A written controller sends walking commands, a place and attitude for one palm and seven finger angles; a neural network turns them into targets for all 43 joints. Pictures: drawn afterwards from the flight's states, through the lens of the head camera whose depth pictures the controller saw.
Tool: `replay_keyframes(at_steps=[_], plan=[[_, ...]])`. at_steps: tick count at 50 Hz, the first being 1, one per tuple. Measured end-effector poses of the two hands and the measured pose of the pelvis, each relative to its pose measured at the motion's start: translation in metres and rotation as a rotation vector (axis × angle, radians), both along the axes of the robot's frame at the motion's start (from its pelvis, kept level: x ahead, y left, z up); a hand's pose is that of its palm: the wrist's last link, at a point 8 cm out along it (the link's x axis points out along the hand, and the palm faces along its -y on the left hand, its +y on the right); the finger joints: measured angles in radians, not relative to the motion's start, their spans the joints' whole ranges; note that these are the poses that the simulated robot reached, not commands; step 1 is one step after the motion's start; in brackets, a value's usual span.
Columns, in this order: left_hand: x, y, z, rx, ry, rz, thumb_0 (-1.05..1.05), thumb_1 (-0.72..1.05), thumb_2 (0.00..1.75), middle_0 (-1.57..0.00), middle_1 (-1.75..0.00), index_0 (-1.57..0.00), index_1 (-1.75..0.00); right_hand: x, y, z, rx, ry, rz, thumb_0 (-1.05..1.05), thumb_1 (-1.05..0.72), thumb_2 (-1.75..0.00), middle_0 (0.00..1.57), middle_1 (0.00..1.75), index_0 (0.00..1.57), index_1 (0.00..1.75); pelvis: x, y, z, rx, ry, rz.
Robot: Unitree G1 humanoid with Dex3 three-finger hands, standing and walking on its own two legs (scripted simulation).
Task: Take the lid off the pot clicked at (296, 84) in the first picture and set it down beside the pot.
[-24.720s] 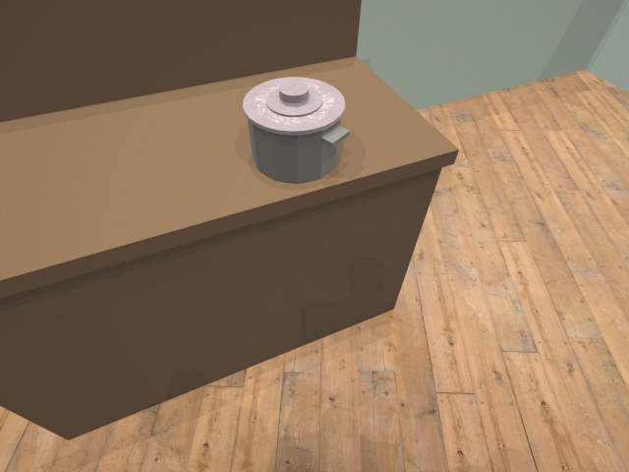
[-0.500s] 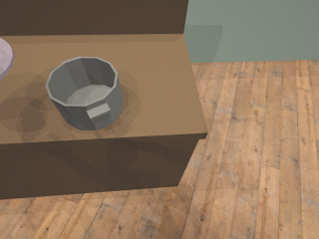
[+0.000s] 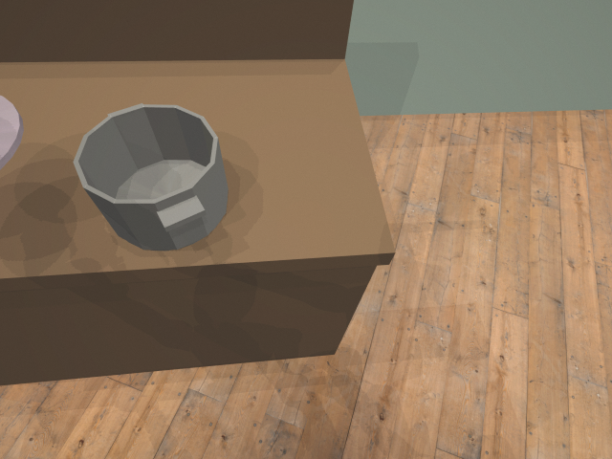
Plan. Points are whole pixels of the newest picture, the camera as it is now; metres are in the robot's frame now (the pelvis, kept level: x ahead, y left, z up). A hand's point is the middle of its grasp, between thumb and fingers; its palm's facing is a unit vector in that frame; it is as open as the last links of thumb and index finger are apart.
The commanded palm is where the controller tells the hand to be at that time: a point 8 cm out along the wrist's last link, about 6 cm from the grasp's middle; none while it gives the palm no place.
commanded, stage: lower the lid onto the table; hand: left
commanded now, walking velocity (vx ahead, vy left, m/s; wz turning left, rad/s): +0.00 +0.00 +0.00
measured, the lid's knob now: out of the picture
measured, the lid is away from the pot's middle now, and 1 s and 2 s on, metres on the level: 0.22 0.22 0.23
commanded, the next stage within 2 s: none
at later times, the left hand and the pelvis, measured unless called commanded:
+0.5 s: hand out of the picture +0.45 +0.38 +0.16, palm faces -0.39 -0.25 -0.89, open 8.4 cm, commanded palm +0.49 +0.40 +0.23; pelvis -0.01 +0.01 -0.01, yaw +0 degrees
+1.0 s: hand out of the picture +0.45 +0.39 +0.12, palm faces -0.45 -0.25 -0.86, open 8.4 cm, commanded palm +0.52 +0.40 +0.20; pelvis -0.01 +0.01 -0.01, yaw -1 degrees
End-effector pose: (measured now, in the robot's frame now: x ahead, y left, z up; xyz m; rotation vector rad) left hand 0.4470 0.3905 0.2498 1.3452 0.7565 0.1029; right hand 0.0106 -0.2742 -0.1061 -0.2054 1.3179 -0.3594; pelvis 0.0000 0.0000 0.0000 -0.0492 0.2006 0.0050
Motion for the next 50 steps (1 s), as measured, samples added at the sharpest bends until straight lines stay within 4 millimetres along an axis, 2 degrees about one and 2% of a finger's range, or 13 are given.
replay_keyframes(at_steps=[6, 26, 39, 50], plan=[[-0.001, 0.005, -0.011, 0.002, 0.021, 0.004, 0.0, 0.14, 0.84, -0.56, -0.99, -0.58, -0.98, -0.009, 0.0, 0.001, -0.018, 0.018, -0.01, 0.01, -0.9, -0.9, 0.2, 0.3, 0.2, 0.3, -0.002, 0.002, -0.001, -0.005, 0.006, 0.001], [0.005, -0.002, -0.031, -0.018, 0.031, -0.049, 0.0, 0.14, 0.84, -0.56, -0.99, -0.58, -0.98, -0.024, 0.01, -0.004, -0.023, 0.029, -0.035, 0.01, -0.9, -0.9, 0.2, 0.3, 0.2, 0.3, -0.007, 0.009, -0.006, -0.011, 0.026, -0.006], [0.003, 0.009, -0.056, -0.015, 0.076, -0.038, 0.0, 0.14, 0.84, -0.55, -0.99, -0.58, -0.98, -0.038, 0.008, -0.003, -0.055, 0.075, -0.051, 0.01, -0.9, -0.9, 0.2, 0.3, 0.2, 0.3, -0.009, 0.01, -0.01, -0.019, 0.049, -0.007], [0.015, 0.002, -0.074, -0.035, 0.086, -0.087, 0.0, 0.15, 0.84, -0.55, -0.99, -0.58, -0.98, -0.037, 0.008, -0.002, -0.079, 0.077, -0.064, 0.01, -0.9, -0.9, 0.2, 0.3, 0.2, 0.3, -0.005, 0.012, -0.014, -0.025, 0.066, -0.011]])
